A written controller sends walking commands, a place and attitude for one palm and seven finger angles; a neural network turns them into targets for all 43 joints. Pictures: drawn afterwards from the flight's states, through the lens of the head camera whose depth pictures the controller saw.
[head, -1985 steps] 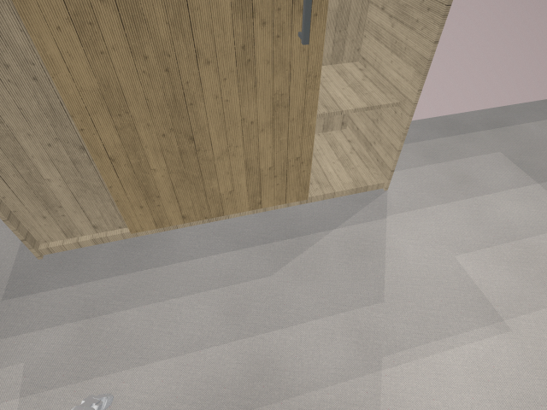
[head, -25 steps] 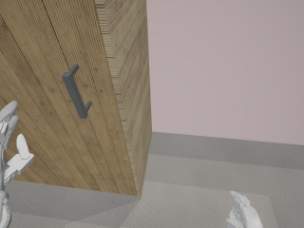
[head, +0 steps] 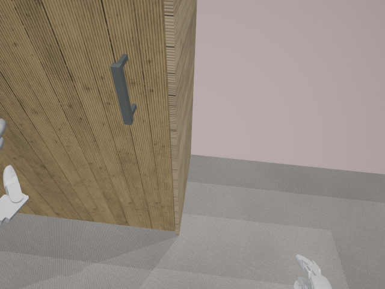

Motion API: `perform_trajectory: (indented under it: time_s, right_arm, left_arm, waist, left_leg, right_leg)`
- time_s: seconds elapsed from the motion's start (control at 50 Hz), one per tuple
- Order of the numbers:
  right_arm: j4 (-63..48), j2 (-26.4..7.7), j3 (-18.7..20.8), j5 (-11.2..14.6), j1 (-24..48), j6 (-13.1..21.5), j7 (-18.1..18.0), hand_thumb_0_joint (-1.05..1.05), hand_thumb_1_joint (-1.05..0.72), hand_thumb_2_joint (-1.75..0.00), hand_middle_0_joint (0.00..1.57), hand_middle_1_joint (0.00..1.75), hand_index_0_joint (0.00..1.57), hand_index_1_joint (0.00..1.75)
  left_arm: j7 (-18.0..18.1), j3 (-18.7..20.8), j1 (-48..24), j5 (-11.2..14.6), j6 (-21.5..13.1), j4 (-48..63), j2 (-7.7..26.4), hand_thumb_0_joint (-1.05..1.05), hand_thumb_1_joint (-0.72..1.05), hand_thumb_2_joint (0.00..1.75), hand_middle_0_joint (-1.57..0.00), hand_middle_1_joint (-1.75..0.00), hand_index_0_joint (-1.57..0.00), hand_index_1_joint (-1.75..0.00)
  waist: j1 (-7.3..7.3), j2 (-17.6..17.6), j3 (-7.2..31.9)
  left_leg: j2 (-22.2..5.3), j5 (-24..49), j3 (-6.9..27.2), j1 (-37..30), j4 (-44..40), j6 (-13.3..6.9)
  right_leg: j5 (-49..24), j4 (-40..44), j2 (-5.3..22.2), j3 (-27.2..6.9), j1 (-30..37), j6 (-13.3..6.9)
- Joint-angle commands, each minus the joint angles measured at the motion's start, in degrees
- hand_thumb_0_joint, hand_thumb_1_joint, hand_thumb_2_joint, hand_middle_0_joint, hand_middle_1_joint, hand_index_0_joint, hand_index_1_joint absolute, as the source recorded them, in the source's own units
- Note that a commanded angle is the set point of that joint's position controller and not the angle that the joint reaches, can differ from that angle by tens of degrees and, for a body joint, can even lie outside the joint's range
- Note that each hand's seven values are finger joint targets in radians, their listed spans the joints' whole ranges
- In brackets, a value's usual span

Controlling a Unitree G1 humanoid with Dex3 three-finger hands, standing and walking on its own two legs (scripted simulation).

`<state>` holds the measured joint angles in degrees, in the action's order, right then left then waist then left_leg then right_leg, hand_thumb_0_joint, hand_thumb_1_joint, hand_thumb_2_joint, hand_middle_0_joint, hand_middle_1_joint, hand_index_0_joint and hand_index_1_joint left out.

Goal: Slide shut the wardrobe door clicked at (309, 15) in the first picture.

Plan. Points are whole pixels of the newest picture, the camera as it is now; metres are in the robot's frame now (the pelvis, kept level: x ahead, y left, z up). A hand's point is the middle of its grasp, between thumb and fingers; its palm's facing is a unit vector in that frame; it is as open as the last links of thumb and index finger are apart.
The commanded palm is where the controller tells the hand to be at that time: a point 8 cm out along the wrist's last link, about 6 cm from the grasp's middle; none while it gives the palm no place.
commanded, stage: step back with the hand held close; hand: left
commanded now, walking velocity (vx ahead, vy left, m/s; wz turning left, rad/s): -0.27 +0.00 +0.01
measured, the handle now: (126, 91) +0.50 +0.21 +0.16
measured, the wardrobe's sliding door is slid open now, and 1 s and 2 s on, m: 0.00 0.00 0.00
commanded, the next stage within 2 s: stop stepping back and stand still in 0.58 s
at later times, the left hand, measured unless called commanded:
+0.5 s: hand out of the picture +0.13 +0.28 +0.17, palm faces +0.43 -0.81 -0.41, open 7.5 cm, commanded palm +0.05 +0.31 +0.19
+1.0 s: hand out of the picture +0.03 +0.27 +0.17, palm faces +0.38 -0.86 -0.34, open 7.5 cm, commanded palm -0.04 +0.30 +0.19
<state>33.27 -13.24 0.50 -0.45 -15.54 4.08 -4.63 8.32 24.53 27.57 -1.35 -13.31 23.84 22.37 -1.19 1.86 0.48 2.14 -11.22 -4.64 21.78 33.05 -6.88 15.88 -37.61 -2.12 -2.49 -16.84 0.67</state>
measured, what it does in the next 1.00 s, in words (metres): walks backwards: right foot, then left foot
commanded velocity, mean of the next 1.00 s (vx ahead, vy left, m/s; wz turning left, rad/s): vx -0.15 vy -0.01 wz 0.02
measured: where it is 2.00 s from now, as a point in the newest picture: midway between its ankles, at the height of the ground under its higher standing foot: outside the picture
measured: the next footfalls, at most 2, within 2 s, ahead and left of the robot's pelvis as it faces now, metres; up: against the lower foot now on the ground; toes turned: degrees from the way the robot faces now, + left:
right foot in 0.06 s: -0.01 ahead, -0.14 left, +0.00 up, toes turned +3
left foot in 0.40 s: +0.05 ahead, +0.06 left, +0.00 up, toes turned -2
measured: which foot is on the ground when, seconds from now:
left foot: down 0.00-0.30, up 0.32-0.38, down 0.40-0.78, up 0.80-0.88, down 0.90-1.00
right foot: up 0.00-0.04, down 0.06-0.42, up 0.44-0.76, down 0.78-0.92, up 0.94-1.00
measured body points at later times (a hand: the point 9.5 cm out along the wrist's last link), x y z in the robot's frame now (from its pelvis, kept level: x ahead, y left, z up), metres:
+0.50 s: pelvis -0.10 +0.01 +0.00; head -0.08 +0.05 +0.45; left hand +0.10 +0.32 +0.19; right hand +0.07 -0.24 -0.06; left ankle +0.01 +0.06 -0.73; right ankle -0.09 -0.13 -0.70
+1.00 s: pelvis -0.21 +0.03 -0.01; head -0.24 +0.06 +0.44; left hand +0.00 +0.32 +0.19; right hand -0.10 -0.23 -0.08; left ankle -0.09 +0.08 -0.73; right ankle -0.30 -0.09 -0.71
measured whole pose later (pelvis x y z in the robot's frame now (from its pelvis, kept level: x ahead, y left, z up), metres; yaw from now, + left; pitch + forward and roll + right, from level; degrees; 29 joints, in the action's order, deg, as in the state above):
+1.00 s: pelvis -0.21 +0.03 -0.01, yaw -7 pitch -2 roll -1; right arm 39.5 -10.5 -1.2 -1.1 -14.2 7.2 -4.6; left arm 8.3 24.2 23.4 2.7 -8.5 24.1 24.3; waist 0.2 -2.8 2.4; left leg 2.9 -8.3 -3.1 24.4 34.5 -4.2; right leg 31.2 -46.2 -1.0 -0.7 -11.7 -0.5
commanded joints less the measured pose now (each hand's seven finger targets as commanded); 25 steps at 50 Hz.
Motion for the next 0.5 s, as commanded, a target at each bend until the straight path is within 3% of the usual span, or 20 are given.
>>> perform_trajectory:
  time_s: [0.0,0.06,0.12,0.14,0.18,0.22,0.26,0.28,0.3,0.32,0.34,0.36,0.38,0.4,0.42,0.44,0.46,0.48]
  right_arm:
    - [-8.5,-8.2,3.1,-0.5,7.4,5.5,-0.4,0.0,-0.9,-0.9,0.2,0.3,0.2,0.3]
    - [-7.1,-7.5,2.8,-0.7,7.3,6.6,0.1,0.0,-0.9,-0.9,0.2,0.3,0.2,0.3]
    - [-6.6,-7.0,2.9,-0.4,7.9,7.1,0.2,0.0,-0.9,-0.9,0.2,0.3,0.2,0.3]
    - [-6.9,-7.1,3.2,-0.2,8.3,7.0,0.2,0.0,-0.9,-0.9,0.2,0.3,0.2,0.3]
    - [-7.6,-7.0,3.3,-0.4,8.9,6.2,0.2,0.0,-0.9,-0.9,0.2,0.3,0.2,0.3]
    - [-7.8,-6.1,3.0,-0.1,9.2,5.4,0.5,0.0,-0.9,-0.9,0.2,0.3,0.2,0.3]
    - [-6.6,-5.2,2.9,0.0,8.3,4.8,0.7,0.0,-0.9,-0.9,0.2,0.3,0.2,0.3]
    - [-5.5,-5.2,3.1,-0.2,7.4,4.5,0.8,0.0,-0.9,-0.9,0.2,0.3,0.2,0.3]
    - [-5.7,-4.4,2.6,-0.1,7.2,4.2,0.8,0.0,-0.9,-0.9,0.2,0.3,0.2,0.3]
    - [-6.0,-4.4,2.3,0.1,7.1,4.2,0.8,0.0,-0.9,-0.9,0.2,0.3,0.2,0.3]
    - [-6.3,-4.7,2.0,0.1,7.3,4.2,0.5,0.0,-0.9,-0.9,0.2,0.3,0.2,0.3]
    - [-6.3,-5.8,1.8,0.1,8.4,4.2,0.0,0.0,-0.9,-0.9,0.2,0.3,0.2,0.3]
    - [-6.8,-7.1,1.9,0.2,10.4,4.6,-0.5,0.0,-0.9,-0.9,0.2,0.3,0.2,0.3]
    - [-7.0,-7.7,2.0,0.1,10.9,5.3,-0.9,0.0,-0.9,-0.9,0.2,0.3,0.2,0.3]
    - [-6.7,-7.2,2.7,0.2,9.5,6.5,-0.9,0.0,-0.9,-0.9,0.2,0.3,0.2,0.3]
    - [-6.6,-7.7,3.1,-0.8,9.0,7.3,-0.7,0.0,-0.9,-0.9,0.2,0.3,0.2,0.3]
    - [-6.4,-7.7,3.4,-1.6,8.3,7.4,-0.4,0.0,-0.9,-0.9,0.2,0.3,0.2,0.3]
    - [-6.6,-7.3,3.5,-1.8,8.4,7.4,-0.1,0.0,-0.9,-0.9,0.2,0.3,0.2,0.3]
  left_arm:
    - [0.8,5.7,-7.2,0.3,-5.3,14.5,9.8,0.0,0.9,0.9,-0.2,-0.3,-0.2,-0.3]
    - [0.8,4.2,-8.7,1.3,-5.8,15.6,9.3,0.0,0.9,0.9,-0.2,-0.3,-0.2,-0.3]
    - [1.2,4.0,-7.7,2.4,-6.0,16.8,10.1,0.0,0.9,0.9,-0.2,-0.3,-0.2,-0.3]
    - [1.2,4.8,-6.0,2.5,-5.6,16.4,10.6,0.0,0.9,0.9,-0.2,-0.3,-0.2,-0.3]
    - [1.3,7.7,-1.4,2.9,-5.0,14.9,12.8,0.0,0.9,0.9,-0.2,-0.3,-0.2,-0.3]
    - [1.2,7.4,-0.6,3.1,-5.0,15.0,12.5,0.0,0.9,0.9,-0.2,-0.3,-0.2,-0.3]
    - [1.5,7.1,-0.1,3.6,-5.1,13.5,12.6,0.0,0.9,0.9,-0.2,-0.3,-0.2,-0.3]
    - [1.8,7.4,-0.6,3.6,-5.2,12.9,13.1,0.0,0.9,0.9,-0.2,-0.3,-0.2,-0.3]
    - [2.0,6.5,-1.6,3.1,-4.9,12.9,13.1,0.0,0.9,0.9,-0.2,-0.3,-0.2,-0.3]
    - [2.0,6.3,-2.7,2.8,-4.7,13.1,13.5,0.0,0.9,0.9,-0.2,-0.3,-0.2,-0.3]
    - [1.9,5.9,-3.4,2.9,-4.5,13.0,13.5,0.0,0.9,0.9,-0.2,-0.3,-0.2,-0.3]
    - [1.6,5.5,-4.4,2.8,-4.4,13.1,13.6,0.0,0.9,0.9,-0.2,-0.3,-0.2,-0.3]
    - [1.3,4.7,-7.3,2.7,-4.4,15.0,13.6,0.0,0.9,0.9,-0.2,-0.3,-0.2,-0.3]
    - [1.4,6.1,-7.1,2.5,-4.9,15.1,14.1,0.0,0.9,0.9,-0.2,-0.3,-0.2,-0.3]
    - [1.2,6.5,-7.1,2.2,-5.8,14.2,13.5,0.0,0.9,0.9,-0.2,-0.3,-0.2,-0.3]
    - [0.9,7.7,-4.3,2.0,-6.1,13.2,14.1,0.0,0.9,0.9,-0.2,-0.3,-0.2,-0.3]
    - [1.0,8.2,-4.6,1.4,-6.0,15.4,13.8,0.0,0.9,0.9,-0.2,-0.3,-0.2,-0.3]
    - [1.0,9.1,-4.6,1.5,-6.1,17.2,14.7,0.0,0.9,0.9,-0.2,-0.3,-0.2,-0.3]
  waist:
    - [-0.01,5.0,1.7]
    - [-0.06,7.0,4.3]
    - [-0.11,4.2,10.0]
    - [-0.24,2.0,10.9]
    - [-0.5,0.6,9.7]
    - [0.06,-1.7,6.7]
    - [0.83,-8.9,5.2]
    - [1.26,-10.8,5.4]
    - [1.94,-11.9,4.7]
    - [2.24,-12.2,4.7]
    - [2.33,-8.7,4.1]
    - [1.9,-2.1,2.5]
    - [0.96,7.5,1.1]
    - [-0.35,15.4,2.5]
    - [-0.96,15.0,3.9]
    - [-0.78,15.8,7.1]
    - [-0.42,13.9,7.0]
    - [-0.58,10.8,7.0]
  left_leg:
    - [-15.2,-25.7,17.7,12.4,-21.9,0.7]
    - [-13.5,-19.3,17.2,2.0,-21.9,4.7]
    - [-10.8,-7.6,13.8,-10.5,-18.1,9.1]
    - [-10.8,-9.0,13.2,-11.1,-17.6,8.5]
    - [-9.5,-14.8,12.2,-6.9,-16.9,6.5]
    - [-6.6,-15.7,8.8,-6.3,-10.4,6.7]
    - [-2.9,-9.3,6.3,-14.6,5.9,8.1]
    - [-2.5,-8.0,6.5,-16.4,11.4,8.3]
    - [-2.3,-6.5,6.1,-14.0,12.6,7.9]
    - [-2.3,-4.5,6.2,-10.9,10.1,7.8]
    - [-3.0,0.2,6.8,-9.2,3.3,7.5]
    - [-5.0,7.8,9.2,-7.3,-5.4,6.7]
    - [-8.9,11.1,14.2,-3.3,-12.9,5.6]
    - [-14.9,7.0,19.6,5.9,-19.1,2.6]
    - [-17.6,1.1,21.6,10.1,-21.5,0.1]
    - [-20.9,-14.1,26.8,12.3,-27.1,-1.1]
    - [-21.9,-23.0,28.2,15.9,-28.8,-2.1]
    - [-21.2,-21.5,28.3,15.1,-27.4,-2.5]
  right_leg:
    - [1.2,-1.1,-0.2,-0.1,10.8,-0.7]
    - [2.6,5.9,-0.1,0.3,6.4,-2.1]
    - [0.5,11.0,1.1,-1.7,1.1,-3.4]
    - [1.0,11.3,0.8,-1.6,0.9,-3.2]
    - [3.4,13.5,1.3,-3.0,1.1,-3.5]
    - [9.0,18.2,4.7,-6.7,-4.5,-5.3]
    - [11.6,25.7,12.6,-13.8,-18.2,-8.9]
    - [6.8,26.2,15.8,-15.1,-21.0,-10.0]
    - [-2.4,24.7,17.2,-14.3,-18.9,-9.4]
    - [-11.4,21.4,16.7,-12.1,-14.8,-8.5]
    - [-16.5,17.3,14.0,-9.2,-11.4,-6.4]
    - [-15.6,12.8,8.1,-5.6,-9.6,-3.0]
    - [-8.8,7.5,1.9,-1.6,-6.6,-0.5]
    - [-2.8,-1.7,-2.0,0.6,3.3,0.4]
    - [3.3,-7.5,-3.2,-1.0,8.2,0.0]
    - [8.6,-15.5,-3.8,-1.3,10.9,0.0]
    - [8.1,-21.2,-3.8,-2.0,12.5,-0.3]
    - [7.8,-21.1,-3.3,-2.6,11.4,-0.6]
